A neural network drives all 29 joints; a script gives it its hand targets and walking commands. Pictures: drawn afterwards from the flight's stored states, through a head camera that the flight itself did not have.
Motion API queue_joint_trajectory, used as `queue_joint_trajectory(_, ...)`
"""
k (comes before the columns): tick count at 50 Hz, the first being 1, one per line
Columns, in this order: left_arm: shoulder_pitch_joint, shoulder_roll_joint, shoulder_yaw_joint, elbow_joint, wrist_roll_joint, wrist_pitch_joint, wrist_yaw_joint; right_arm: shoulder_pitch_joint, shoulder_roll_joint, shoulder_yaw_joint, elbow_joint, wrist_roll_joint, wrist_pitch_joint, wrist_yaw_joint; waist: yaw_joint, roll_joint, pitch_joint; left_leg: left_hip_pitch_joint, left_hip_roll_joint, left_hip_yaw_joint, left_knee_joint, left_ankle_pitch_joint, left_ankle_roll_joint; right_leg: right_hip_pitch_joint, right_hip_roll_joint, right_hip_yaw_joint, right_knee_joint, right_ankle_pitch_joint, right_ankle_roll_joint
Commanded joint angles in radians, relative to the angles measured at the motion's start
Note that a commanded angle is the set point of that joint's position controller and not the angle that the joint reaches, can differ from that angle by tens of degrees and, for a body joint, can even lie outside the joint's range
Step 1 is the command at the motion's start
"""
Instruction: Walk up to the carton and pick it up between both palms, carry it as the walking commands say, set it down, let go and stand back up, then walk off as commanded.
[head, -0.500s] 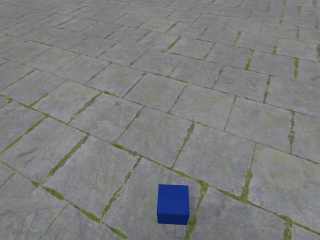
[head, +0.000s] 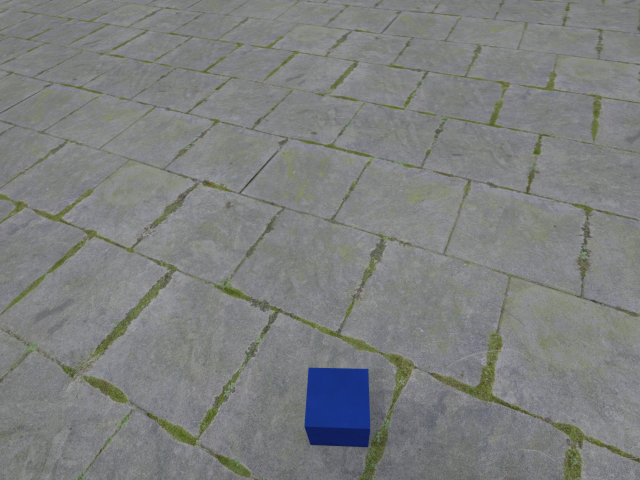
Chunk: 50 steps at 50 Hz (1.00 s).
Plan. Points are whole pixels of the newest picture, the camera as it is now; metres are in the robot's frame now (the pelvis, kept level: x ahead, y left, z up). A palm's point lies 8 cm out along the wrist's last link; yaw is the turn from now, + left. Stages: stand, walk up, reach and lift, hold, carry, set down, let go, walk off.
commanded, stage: walk up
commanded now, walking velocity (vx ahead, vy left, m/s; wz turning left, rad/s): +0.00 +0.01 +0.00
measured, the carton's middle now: (338, 407) +0.43 +0.04 -0.68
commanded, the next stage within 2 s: stand in 0.26 s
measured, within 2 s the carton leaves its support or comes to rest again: neither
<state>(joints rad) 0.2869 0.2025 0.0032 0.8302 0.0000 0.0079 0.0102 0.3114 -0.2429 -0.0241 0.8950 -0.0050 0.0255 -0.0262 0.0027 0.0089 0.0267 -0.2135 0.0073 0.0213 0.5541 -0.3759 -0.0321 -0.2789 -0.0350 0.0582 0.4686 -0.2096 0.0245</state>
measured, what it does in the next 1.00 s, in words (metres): stands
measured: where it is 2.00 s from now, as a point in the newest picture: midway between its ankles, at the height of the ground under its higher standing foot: outside the picture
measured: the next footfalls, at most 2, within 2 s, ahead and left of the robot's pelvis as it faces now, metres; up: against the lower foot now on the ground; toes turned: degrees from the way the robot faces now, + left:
none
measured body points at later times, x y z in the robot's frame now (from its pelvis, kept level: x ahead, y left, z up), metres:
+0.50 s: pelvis +0.00 +0.01 +0.00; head +0.00 +0.02 +0.45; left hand +0.06 +0.25 -0.15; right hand +0.00 -0.23 -0.15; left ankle -0.04 +0.13 -0.74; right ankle +0.02 -0.14 -0.74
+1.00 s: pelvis -0.01 -0.01 -0.02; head +0.08 -0.02 +0.42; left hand +0.17 +0.22 -0.14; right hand +0.14 -0.22 -0.15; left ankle -0.04 +0.12 -0.74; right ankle +0.02 -0.14 -0.74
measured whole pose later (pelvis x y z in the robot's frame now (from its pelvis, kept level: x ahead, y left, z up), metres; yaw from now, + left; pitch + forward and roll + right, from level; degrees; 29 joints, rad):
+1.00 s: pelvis -0.01 -0.01 -0.02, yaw +0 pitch +11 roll +1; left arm 0.00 0.20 0.05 0.70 -0.01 0.25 -0.05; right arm 0.11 -0.14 -0.02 0.55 0.00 0.33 -0.01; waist 0.00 0.01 0.00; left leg -0.45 0.02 0.01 0.61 -0.34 -0.01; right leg -0.56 -0.01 0.05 0.61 -0.24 0.02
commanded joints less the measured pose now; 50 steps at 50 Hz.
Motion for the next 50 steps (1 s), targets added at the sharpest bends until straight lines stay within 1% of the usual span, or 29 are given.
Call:
queue_joint_trajectory(1, -0.037, 0.115, 0.038, 0.053, -0.010, -0.002, 0.013, 0.122, -0.065, -0.013, 0.037, -0.011, -0.021, -0.001, -0.023, -0.051, -0.053, 0.051, 0.073, -0.056, -0.220, 0.197, 0.045, 0.044, -0.053, 0.050, -0.093, 0.006, -0.052)
queue_joint_trajectory(2, -0.022, 0.085, 0.024, 0.058, -0.010, 0.002, 0.009, 0.112, -0.048, -0.004, 0.042, -0.013, -0.022, 0.001, -0.005, -0.001, -0.038, -0.007, 0.095, -0.079, -0.253, 0.180, 0.047, 0.080, -0.036, 0.010, -0.074, 0.011, -0.040)
queue_joint_trajectory(3, -0.009, 0.092, 0.028, 0.055, -0.001, 0.003, 0.005, 0.101, -0.059, -0.003, 0.037, -0.011, -0.023, -0.001, -0.015, -0.004, -0.031, 0.004, 0.103, -0.087, -0.277, 0.122, 0.060, 0.069, -0.032, 0.023, -0.083, -0.011, -0.038)
queue_joint_trajectory(5, -0.010, 0.075, 0.029, 0.061, -0.001, -0.001, 0.013, 0.048, -0.087, -0.012, 0.035, -0.016, -0.037, -0.007, -0.004, 0.103, 0.010, 0.005, 0.128, -0.111, -0.272, 0.314, 0.071, 0.103, -0.016, 0.005, -0.084, 0.107, -0.031)
queue_joint_trajectory(7, -0.001, 0.110, 0.034, 0.066, -0.001, -0.008, 0.022, 0.065, -0.076, -0.009, 0.034, -0.007, -0.047, -0.001, -0.015, 0.128, -0.044, 0.059, 0.116, -0.084, -0.228, 0.497, 0.061, 0.126, -0.029, -0.002, -0.056, 0.222, -0.034)
queue_joint_trajectory(9, 0.009, 0.090, 0.029, 0.088, -0.002, -0.002, 0.017, 0.104, -0.054, -0.003, 0.043, -0.007, -0.046, -0.003, -0.019, 0.078, -0.035, 0.046, 0.112, -0.076, -0.222, 0.453, 0.059, 0.124, -0.021, -0.009, -0.050, 0.184, -0.030)
queue_joint_trajectory(10, 0.023, 0.079, 0.020, 0.102, -0.008, -0.001, 0.015, 0.083, -0.058, -0.007, 0.034, -0.011, -0.044, -0.007, 0.003, 0.096, -0.016, 0.044, 0.119, -0.096, -0.234, 0.377, 0.059, 0.102, -0.022, -0.001, -0.066, 0.128, -0.032)
queue_joint_trajectory(12, 0.004, 0.084, 0.020, 0.094, -0.006, 0.002, 0.015, 0.091, -0.056, -0.004, 0.043, -0.007, -0.038, -0.008, -0.009, 0.039, 0.022, 0.003, 0.117, -0.105, -0.251, 0.313, 0.061, 0.112, -0.021, 0.000, -0.079, 0.141, -0.027)
queue_joint_trajectory(16, 0.034, 0.087, -0.008, 0.144, -0.039, -0.002, 0.011, 0.139, -0.071, 0.001, 0.065, -0.020, -0.033, -0.011, -0.010, 0.084, 0.019, 0.019, 0.096, -0.067, -0.251, 0.259, 0.051, 0.120, -0.034, 0.008, -0.079, 0.139, -0.020)
queue_joint_trajectory(21, 0.014, 0.090, 0.012, 0.154, -0.020, -0.008, 0.010, 0.127, -0.055, 0.004, 0.076, -0.017, -0.038, -0.010, -0.005, 0.012, 0.031, 0.007, 0.088, -0.064, -0.243, 0.228, 0.050, 0.113, -0.047, 0.018, -0.086, 0.175, -0.029)
queue_joint_trajectory(28, 0.012, 0.074, 0.006, 0.170, -0.025, -0.001, 0.009, 0.154, -0.031, 0.013, 0.111, -0.017, -0.034, -0.007, -0.012, 0.074, 0.061, -0.016, 0.100, -0.088, -0.277, 0.149, 0.057, 0.088, -0.034, 0.008, -0.084, 0.072, -0.022)
queue_joint_trajectory(30, 0.039, 0.062, -0.012, 0.193, -0.032, 0.000, 0.010, 0.138, -0.036, 0.018, 0.113, -0.016, -0.029, -0.011, -0.007, 0.042, 0.072, -0.022, 0.101, -0.095, -0.282, 0.132, 0.058, 0.080, -0.025, -0.005, -0.088, 0.075, -0.017)
queue_joint_trajectory(31, -0.591, 0.162, 0.021, -0.404, -0.090, 0.016, 0.003, -0.690, -0.116, 0.000, -0.584, 0.056, 0.008, 0.011, 0.066, 0.125, -0.069, -0.259, -0.032, -0.005, -0.063, -0.087, 0.023, -0.012, 0.059, 0.006, 0.044, -0.153, -0.061)
queue_joint_trajectory(32, -0.631, 0.191, 0.017, -0.319, -0.071, 0.067, 0.004, -0.665, -0.128, -0.008, -0.518, 0.054, 0.059, -0.006, 0.036, 0.022, -0.110, -0.341, 0.012, 0.031, -0.066, -0.223, 0.051, -0.050, 0.074, -0.089, 0.120, -0.262, -0.036)
queue_joint_trajectory(33, -0.491, 0.196, 0.020, -0.277, -0.069, 0.136, 0.002, -0.553, -0.132, 0.002, -0.477, 0.069, 0.131, 0.008, 0.052, 0.102, -0.048, -0.371, 0.026, 0.009, -0.103, -0.195, 0.032, 0.060, 0.062, -0.119, 0.130, -0.224, -0.044)
queue_joint_trajectory(34, -0.391, 0.167, 0.020, -0.258, -0.060, 0.198, -0.011, -0.452, -0.132, -0.020, -0.464, 0.045, 0.187, 0.009, 0.054, 0.086, -0.034, -0.344, 0.012, 0.006, -0.092, -0.108, 0.015, 0.080, 0.049, -0.120, 0.115, -0.186, -0.048)
queue_joint_trajectory(36, -0.326, 0.158, 0.033, -0.233, -0.055, 0.348, -0.003, -0.261, -0.093, -0.023, -0.399, 0.033, 0.359, 0.012, 0.035, 0.047, 0.027, -0.371, 0.033, 0.017, -0.127, -0.057, 0.059, 0.058, 0.094, -0.167, 0.124, -0.076, -0.029)
queue_joint_trajectory(37, -0.264, 0.147, 0.037, -0.204, -0.037, 0.404, 0.000, -0.146, -0.076, -0.023, -0.310, 0.032, 0.420, 0.013, 0.006, 0.075, 0.003, -0.332, 0.027, 0.021, -0.119, 0.003, 0.053, 0.023, 0.086, -0.160, 0.108, -0.032, -0.028)
queue_joint_trajectory(38, -0.211, 0.136, 0.033, -0.184, -0.045, 0.436, -0.007, -0.134, -0.042, -0.007, -0.278, 0.028, 0.464, 0.017, 0.014, 0.033, 0.033, -0.361, 0.021, 0.008, -0.128, 0.041, 0.068, 0.059, 0.089, -0.158, 0.107, -0.004, -0.019)
queue_joint_trajectory(39, -0.209, 0.101, 0.036, -0.188, -0.022, 0.441, -0.014, -0.085, 0.000, -0.007, -0.232, 0.022, 0.479, 0.030, 0.002, 0.068, 0.044, -0.339, 0.013, -0.008, -0.139, 0.076, 0.067, 0.075, 0.084, -0.136, 0.087, 0.033, -0.026)
queue_joint_trajectory(40, -0.235, 0.094, 0.047, -0.217, -0.005, 0.439, -0.023, -0.071, 0.043, -0.008, -0.215, 0.002, 0.481, 0.037, 0.008, 0.029, 0.035, -0.311, 0.001, -0.001, -0.129, 0.121, 0.061, 0.047, 0.080, -0.121, 0.064, 0.055, -0.031)
queue_joint_trajectory(41, -0.240, 0.086, 0.050, -0.231, 0.002, 0.428, -0.033, -0.081, 0.041, -0.012, -0.224, -0.004, 0.473, 0.044, -0.007, 0.039, 0.045, -0.296, -0.007, 0.005, -0.112, 0.152, 0.054, 0.010, 0.072, -0.094, 0.048, 0.058, -0.042)
queue_joint_trajectory(42, -0.249, 0.064, 0.032, -0.264, -0.001, 0.393, -0.054, -0.098, 0.053, -0.020, -0.269, -0.039, 0.446, 0.038, -0.029, -0.027, -0.050, -0.258, -0.025, 0.008, -0.061, 0.202, 0.053, -0.014, 0.070, -0.090, 0.069, 0.106, -0.036)
queue_joint_trajectory(44, -0.332, 0.095, 0.059, -0.353, 0.036, 0.304, -0.061, -0.150, 0.038, -0.042, -0.352, -0.057, 0.354, 0.035, -0.046, -0.020, -0.151, -0.244, -0.035, 0.000, -0.001, 0.340, 0.051, -0.056, 0.068, -0.068, 0.106, 0.268, -0.031)
queue_joint_trajectory(46, -0.280, 0.101, 0.085, -0.303, 0.023, 0.240, -0.072, -0.195, 0.040, -0.037, -0.426, -0.067, 0.284, 0.016, -0.029, -0.082, -0.240, -0.334, -0.044, -0.009, 0.069, 0.386, 0.063, -0.018, 0.066, -0.044, 0.187, 0.386, -0.017)
queue_joint_trajectory(47, -0.330, 0.116, 0.112, -0.341, 0.037, 0.194, -0.075, -0.248, 0.047, -0.056, -0.493, -0.054, 0.237, 0.003, -0.032, -0.046, -0.317, -0.354, -0.035, -0.015, 0.099, 0.438, 0.059, -0.012, 0.061, -0.021, 0.222, 0.482, -0.015)
queue_joint_trajectory(48, -0.299, 0.125, 0.127, -0.296, 0.049, 0.160, -0.077, -0.264, 0.064, -0.062, -0.541, -0.064, 0.198, -0.004, -0.024, -0.073, -0.377, -0.390, -0.045, -0.019, 0.121, 0.467, 0.055, -0.007, 0.065, -0.032, 0.261, 0.550, 0.000)
queue_joint_trajectory(49, -0.342, 0.142, 0.162, -0.323, 0.070, 0.126, -0.074, -0.300, 0.074, -0.065, -0.562, -0.049, 0.161, -0.003, 0.001, -0.024, -0.451, -0.433, -0.049, -0.016, 0.160, 0.515, 0.039, -0.006, 0.061, -0.015, 0.298, 0.605, -0.007)
queue_joint_trajectory(50, -0.315, 0.127, 0.195, -0.276, 0.055, 0.102, -0.068, -0.337, 0.069, -0.074, -0.583, -0.037, 0.126, -0.011, 0.028, -0.069, -0.453, -0.486, -0.049, -0.016, 0.184, 0.525, 0.032, -0.041, 0.059, -0.013, 0.337, 0.629, 0.004)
